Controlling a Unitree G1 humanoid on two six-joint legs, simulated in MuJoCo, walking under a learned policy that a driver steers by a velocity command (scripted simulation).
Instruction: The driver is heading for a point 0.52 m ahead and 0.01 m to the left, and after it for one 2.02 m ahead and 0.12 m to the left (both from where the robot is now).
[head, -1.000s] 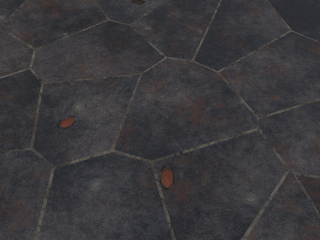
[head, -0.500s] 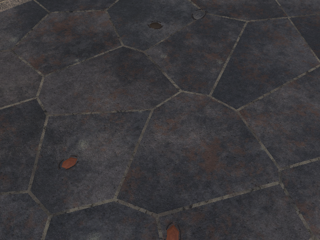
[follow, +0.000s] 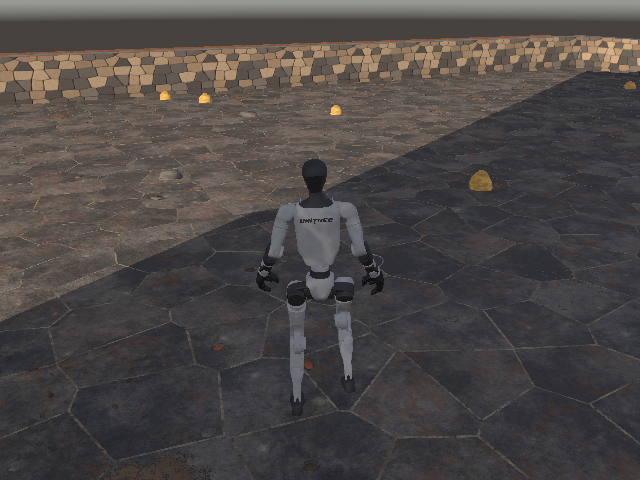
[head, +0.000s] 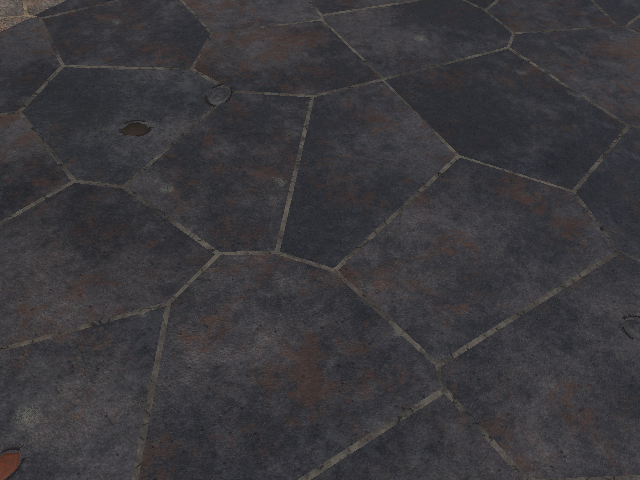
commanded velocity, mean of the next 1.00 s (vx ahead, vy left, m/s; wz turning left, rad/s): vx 0.41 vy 0.00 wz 0.09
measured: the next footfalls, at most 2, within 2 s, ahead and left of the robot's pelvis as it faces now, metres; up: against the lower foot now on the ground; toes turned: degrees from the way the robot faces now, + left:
right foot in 0.28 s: +0.17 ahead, -0.19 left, +0.00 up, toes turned -12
left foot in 0.80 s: +0.52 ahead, -0.03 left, +0.00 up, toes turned +5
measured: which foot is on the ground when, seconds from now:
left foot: down 0.00-0.28, up 0.30-0.78, down 0.80-1.00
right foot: up 0.00-0.26, down 0.28-0.80, up 0.82-1.00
